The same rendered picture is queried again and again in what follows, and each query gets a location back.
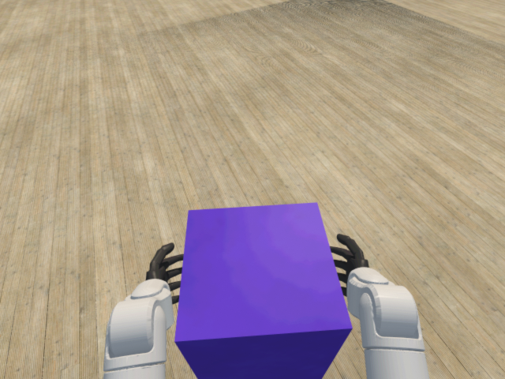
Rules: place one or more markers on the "robot right hand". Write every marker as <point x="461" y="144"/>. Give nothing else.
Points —
<point x="354" y="256"/>

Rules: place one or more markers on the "carton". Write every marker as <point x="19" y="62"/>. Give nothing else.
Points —
<point x="260" y="296"/>

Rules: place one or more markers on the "robot left hand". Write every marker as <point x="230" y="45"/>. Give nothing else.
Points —
<point x="159" y="265"/>

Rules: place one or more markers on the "right robot forearm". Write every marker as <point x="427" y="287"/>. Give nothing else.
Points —
<point x="390" y="326"/>

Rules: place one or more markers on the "left robot forearm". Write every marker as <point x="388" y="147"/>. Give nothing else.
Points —
<point x="136" y="333"/>

